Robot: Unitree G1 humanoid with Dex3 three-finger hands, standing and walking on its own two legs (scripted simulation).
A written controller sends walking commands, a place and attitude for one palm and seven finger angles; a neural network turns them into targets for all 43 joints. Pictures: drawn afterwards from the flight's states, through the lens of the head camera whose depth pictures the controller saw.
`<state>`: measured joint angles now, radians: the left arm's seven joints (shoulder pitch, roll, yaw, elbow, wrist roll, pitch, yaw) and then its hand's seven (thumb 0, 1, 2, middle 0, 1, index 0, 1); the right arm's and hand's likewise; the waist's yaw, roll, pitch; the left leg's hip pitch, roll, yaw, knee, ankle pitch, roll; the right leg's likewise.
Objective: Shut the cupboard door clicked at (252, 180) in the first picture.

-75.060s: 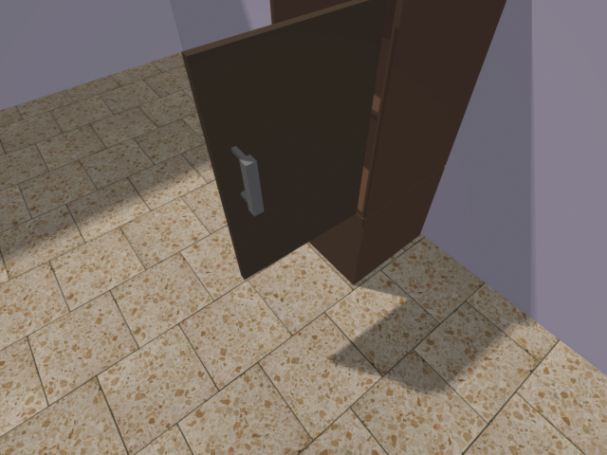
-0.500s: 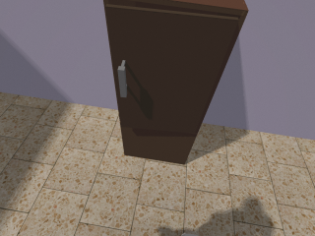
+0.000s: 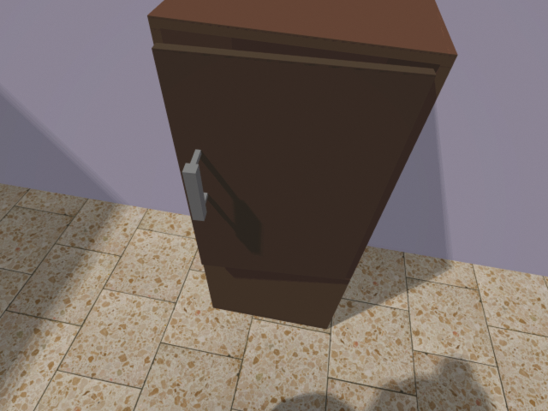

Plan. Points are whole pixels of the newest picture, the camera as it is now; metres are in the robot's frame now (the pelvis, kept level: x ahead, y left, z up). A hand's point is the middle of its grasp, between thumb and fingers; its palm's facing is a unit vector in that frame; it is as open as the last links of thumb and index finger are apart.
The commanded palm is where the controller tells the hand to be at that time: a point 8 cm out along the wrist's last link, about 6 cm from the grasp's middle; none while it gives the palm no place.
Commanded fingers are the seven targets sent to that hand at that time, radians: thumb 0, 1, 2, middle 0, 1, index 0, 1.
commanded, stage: come to a stop and stand still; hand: left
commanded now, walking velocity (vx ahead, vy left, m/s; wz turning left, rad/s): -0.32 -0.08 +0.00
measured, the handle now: (198, 185) +0.49 +0.18 +0.01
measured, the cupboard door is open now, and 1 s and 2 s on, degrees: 5 5 5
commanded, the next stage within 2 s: look again from close up in 1.08 s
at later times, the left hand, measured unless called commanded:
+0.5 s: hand out of the picture +0.05 +0.15 -0.15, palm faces -0.02 -0.96 -0.26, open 7.4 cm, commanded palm none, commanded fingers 0.00 0.90 0.90 -0.20 -0.30 -0.20 -0.30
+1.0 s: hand out of the picture +0.01 +0.20 -0.16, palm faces -0.06 -0.96 -0.26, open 7.4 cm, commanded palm none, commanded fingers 0.00 0.90 0.90 -0.20 -0.30 -0.20 -0.30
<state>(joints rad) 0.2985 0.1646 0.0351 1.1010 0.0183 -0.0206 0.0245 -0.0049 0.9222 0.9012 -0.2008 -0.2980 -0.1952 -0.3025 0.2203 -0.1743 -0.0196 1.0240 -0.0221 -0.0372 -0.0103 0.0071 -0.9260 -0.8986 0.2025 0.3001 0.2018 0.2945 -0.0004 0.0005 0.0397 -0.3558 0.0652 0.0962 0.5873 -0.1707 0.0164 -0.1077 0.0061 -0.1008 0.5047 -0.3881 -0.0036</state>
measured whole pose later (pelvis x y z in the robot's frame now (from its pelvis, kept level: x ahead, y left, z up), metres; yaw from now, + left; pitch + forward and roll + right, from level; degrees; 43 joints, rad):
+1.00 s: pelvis -0.02 +0.01 +0.01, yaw -3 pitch +0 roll +1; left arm 0.27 0.19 -0.02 1.05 0.02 0.01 0.03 0.00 0.91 0.90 -0.20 -0.30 -0.20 -0.30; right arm 0.29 -0.19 0.01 1.01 -0.02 0.00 -0.01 0.01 -0.93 -0.90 0.21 0.30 0.21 0.30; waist 0.00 0.04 0.03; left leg -0.22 -0.03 0.10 0.50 -0.28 0.05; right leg -0.23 -0.05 0.01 0.53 -0.30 0.02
